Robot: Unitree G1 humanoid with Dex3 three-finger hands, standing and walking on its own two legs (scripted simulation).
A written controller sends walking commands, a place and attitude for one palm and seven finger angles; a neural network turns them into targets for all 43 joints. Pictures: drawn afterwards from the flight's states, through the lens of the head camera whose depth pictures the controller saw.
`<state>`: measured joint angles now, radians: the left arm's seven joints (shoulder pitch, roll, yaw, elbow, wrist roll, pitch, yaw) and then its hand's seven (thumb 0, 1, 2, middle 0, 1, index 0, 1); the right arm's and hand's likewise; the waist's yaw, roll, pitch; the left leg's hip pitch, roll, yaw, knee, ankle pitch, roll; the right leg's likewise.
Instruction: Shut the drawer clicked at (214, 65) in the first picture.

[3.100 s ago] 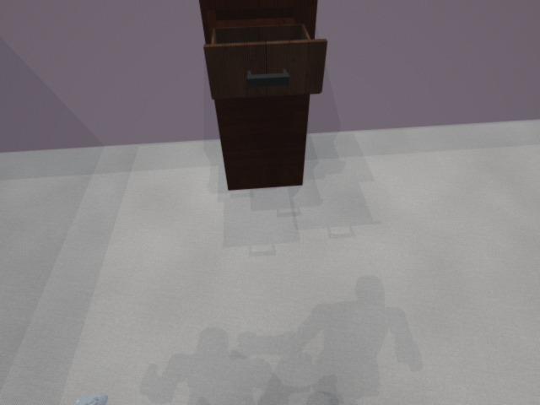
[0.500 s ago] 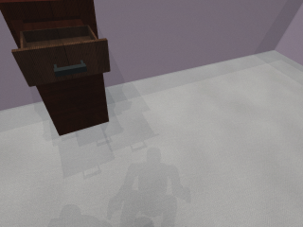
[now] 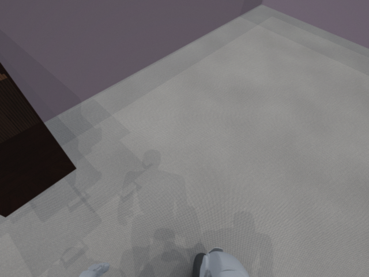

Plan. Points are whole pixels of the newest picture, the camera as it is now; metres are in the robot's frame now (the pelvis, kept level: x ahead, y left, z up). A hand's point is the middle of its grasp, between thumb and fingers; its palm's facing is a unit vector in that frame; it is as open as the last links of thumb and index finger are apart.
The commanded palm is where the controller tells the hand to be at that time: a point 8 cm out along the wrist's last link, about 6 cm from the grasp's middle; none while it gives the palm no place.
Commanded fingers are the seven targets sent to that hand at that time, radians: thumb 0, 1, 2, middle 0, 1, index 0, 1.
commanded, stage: turn to face it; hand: left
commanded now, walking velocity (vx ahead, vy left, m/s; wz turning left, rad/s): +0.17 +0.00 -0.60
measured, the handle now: out of the picture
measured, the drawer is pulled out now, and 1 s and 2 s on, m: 0.30 0.30 0.30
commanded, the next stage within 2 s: take the last steps up to it in 1.52 s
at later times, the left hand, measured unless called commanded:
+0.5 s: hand (105, 260) +0.18 +0.20 -0.18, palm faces +0.20 -0.97 -0.16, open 7.3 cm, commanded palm none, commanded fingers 0.00 0.90 0.90 -0.20 -0.30 -0.20 -0.30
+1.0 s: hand (99, 273) +0.15 +0.20 -0.14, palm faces +0.42 -0.85 -0.30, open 7.4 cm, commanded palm none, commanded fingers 0.00 0.90 0.90 -0.20 -0.30 -0.20 -0.30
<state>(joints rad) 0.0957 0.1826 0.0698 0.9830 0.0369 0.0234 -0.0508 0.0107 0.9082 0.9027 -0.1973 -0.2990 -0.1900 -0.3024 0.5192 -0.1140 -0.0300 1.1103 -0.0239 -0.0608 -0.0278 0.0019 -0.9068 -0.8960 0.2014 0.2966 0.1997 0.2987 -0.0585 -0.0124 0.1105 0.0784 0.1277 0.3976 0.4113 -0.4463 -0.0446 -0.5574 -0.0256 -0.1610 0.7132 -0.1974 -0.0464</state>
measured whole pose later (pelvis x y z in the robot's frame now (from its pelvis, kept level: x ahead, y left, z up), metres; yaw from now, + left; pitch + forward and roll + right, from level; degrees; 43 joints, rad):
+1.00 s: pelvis +0.14 -0.04 +0.00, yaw +24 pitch +0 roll +0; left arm 0.18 0.20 0.06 0.89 0.02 0.02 0.02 0.01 0.91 0.90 -0.20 -0.30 -0.19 -0.30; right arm 0.20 -0.25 -0.10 0.93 -0.01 0.06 0.01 0.00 -0.90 -0.90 0.20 0.30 0.20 0.30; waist -0.02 0.07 0.05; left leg -0.45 -0.03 -0.08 0.75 -0.37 -0.02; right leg -0.27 -0.04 -0.06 0.59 -0.30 0.02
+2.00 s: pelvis +0.13 -0.02 +0.02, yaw +45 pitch -1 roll +1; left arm 0.40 0.12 0.03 1.06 0.03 -0.05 0.01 0.01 0.90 0.90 -0.20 -0.30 -0.20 -0.30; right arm 0.29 -0.21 -0.08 1.06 -0.03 0.04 0.03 0.00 -0.91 -0.90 0.20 0.30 0.20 0.30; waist 0.02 0.02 0.00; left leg -0.45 0.09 0.04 0.90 -0.26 -0.02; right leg -0.11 -0.06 -0.13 0.35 -0.22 0.00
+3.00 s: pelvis +0.29 +0.18 +0.00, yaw +43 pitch -2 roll -2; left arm 0.24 0.16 0.04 1.09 0.02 0.00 0.03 0.00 0.93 0.90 -0.20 -0.30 -0.20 -0.30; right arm 0.18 -0.18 -0.04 1.05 -0.01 0.00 -0.03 0.00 -0.93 -0.90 0.20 0.30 0.20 0.30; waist 0.02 0.03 0.04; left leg -0.30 0.07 0.05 0.56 -0.21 -0.03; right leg -0.25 0.00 -0.15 0.50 -0.22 -0.04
